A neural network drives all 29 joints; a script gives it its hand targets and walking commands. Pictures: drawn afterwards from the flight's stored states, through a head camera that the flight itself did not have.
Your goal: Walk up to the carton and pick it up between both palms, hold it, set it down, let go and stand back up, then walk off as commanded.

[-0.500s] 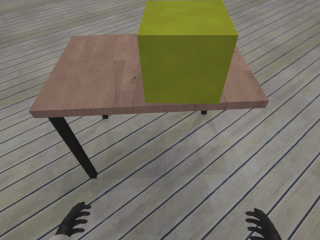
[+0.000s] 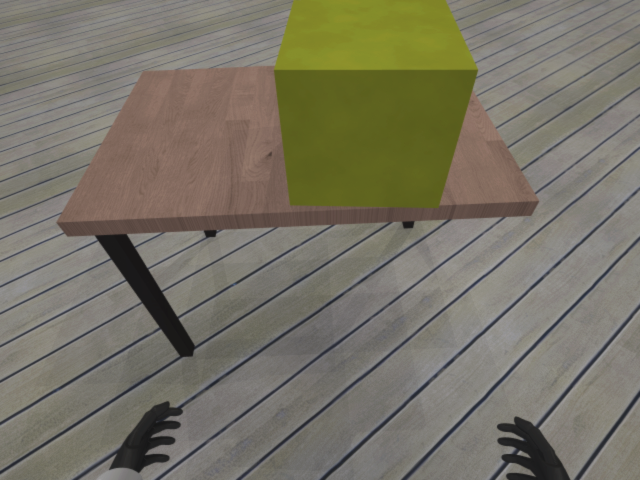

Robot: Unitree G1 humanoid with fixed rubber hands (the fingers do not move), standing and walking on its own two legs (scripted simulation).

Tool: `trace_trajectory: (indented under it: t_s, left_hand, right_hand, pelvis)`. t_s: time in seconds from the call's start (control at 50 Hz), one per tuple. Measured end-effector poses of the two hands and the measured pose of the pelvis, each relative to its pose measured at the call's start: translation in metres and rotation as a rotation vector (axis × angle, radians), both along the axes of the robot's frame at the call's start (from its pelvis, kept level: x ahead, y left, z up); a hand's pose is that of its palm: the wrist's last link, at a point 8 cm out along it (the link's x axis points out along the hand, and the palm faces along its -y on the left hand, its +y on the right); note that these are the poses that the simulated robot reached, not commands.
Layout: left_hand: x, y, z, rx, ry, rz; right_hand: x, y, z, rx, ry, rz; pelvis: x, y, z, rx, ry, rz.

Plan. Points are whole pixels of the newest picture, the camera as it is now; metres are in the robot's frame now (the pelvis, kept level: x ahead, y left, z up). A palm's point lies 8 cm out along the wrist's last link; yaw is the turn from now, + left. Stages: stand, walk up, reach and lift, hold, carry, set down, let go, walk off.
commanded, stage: stand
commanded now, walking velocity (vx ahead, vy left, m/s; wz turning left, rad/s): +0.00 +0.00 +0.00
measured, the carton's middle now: (365, 103) +0.76 -0.04 +0.08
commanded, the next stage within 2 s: walk up in 0.46 s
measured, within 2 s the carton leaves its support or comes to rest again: neither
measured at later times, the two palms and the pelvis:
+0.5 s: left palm (128, 466) +0.15 +0.28 -0.07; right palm out of the picture +0.14 -0.25 -0.09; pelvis +0.00 +0.00 +0.00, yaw +0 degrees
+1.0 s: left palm (165, 429) +0.19 +0.24 -0.05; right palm out of the picture +0.13 -0.38 -0.10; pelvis +0.05 -0.07 -0.01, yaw -1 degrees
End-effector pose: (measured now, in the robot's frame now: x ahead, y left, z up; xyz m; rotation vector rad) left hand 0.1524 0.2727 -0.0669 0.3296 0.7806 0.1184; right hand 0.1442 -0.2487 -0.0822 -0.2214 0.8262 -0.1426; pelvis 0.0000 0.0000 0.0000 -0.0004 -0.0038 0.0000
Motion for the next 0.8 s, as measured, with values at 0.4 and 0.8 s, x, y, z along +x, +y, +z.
trace_trajectory:
  t_s: [0.4,0.8]
  left_hand:
    - [0.000,0.002,0.001,0.005,-0.001,-0.001]
    - [0.012,0.009,0.009,0.063,0.000,-0.040]
  right_hand:
    - [-0.007,-0.003,-0.005,-0.005,0.034,-0.008]
    - [-0.024,-0.037,-0.008,-0.047,0.065,-0.017]
  pelvis:
    - [0.000,0.000,0.000,0.000,0.000,0.000]
    - [0.010,-0.013,-0.002,0.008,-0.016,-0.003]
